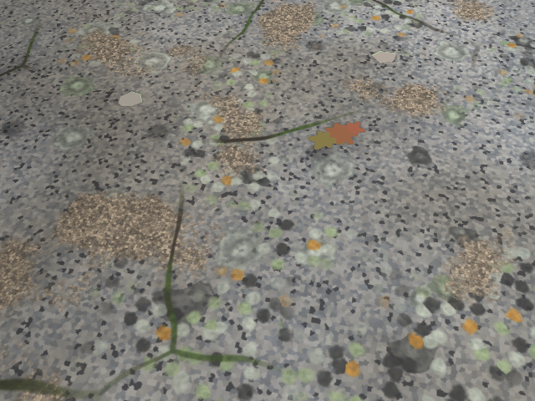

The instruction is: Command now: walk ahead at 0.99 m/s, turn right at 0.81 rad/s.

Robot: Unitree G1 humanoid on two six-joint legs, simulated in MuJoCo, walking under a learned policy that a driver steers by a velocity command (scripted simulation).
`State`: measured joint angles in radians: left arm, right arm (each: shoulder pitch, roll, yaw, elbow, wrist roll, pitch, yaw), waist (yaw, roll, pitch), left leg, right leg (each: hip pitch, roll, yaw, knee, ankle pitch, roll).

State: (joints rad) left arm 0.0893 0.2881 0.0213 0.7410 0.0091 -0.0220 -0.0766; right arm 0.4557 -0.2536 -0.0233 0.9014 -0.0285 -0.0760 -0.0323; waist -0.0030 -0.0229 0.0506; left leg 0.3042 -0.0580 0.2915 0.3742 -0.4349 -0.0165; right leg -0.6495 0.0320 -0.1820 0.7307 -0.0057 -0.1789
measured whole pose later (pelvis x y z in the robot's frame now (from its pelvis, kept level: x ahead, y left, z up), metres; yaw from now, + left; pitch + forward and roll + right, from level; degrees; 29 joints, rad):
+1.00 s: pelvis +0.77 -0.16 +0.03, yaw -40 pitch +1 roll +0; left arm 0.07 0.24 0.01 0.68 0.02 -0.04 -0.03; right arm 0.25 -0.30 -0.03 0.78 0.04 -0.03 -0.03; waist -0.03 0.02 0.09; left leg -0.49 0.06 -0.08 1.25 -0.52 -0.09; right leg -0.41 0.04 -0.09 0.52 -0.13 -0.09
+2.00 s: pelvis +0.94 -0.20 +0.04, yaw -4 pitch +2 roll +2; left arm 0.24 0.25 0.06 0.77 -0.02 0.00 0.02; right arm 0.21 -0.29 -0.07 0.64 0.02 0.02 0.00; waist 0.04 0.01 -0.03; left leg -0.35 -0.03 -0.03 0.82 -0.47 -0.04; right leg -0.25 -0.02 0.05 0.44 -0.24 -0.02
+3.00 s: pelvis +1.40 -0.32 +0.03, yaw -17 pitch +1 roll -2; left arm 0.22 0.26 0.03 0.82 0.00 -0.01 0.03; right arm 0.13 -0.25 -0.03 0.75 -0.01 -0.07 0.01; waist 0.03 0.05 0.02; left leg -0.45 0.03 -0.02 0.53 -0.01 0.00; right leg -0.07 0.16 0.00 0.39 -0.33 -0.12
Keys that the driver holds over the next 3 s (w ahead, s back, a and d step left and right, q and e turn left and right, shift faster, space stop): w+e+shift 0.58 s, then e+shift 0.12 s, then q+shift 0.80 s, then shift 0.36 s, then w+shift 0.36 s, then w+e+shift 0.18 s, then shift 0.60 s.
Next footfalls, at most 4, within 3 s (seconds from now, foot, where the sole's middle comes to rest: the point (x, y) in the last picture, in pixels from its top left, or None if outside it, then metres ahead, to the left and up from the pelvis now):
0.02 right None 0.21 -0.01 -0.74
0.44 left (251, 325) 0.66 0.08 -0.74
0.84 right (390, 268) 0.82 -0.30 -0.74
1.28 left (317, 218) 1.00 -0.11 -0.74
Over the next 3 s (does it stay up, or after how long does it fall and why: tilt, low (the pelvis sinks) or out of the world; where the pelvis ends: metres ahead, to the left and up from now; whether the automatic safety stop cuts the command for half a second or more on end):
stays up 1.40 -0.32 0.03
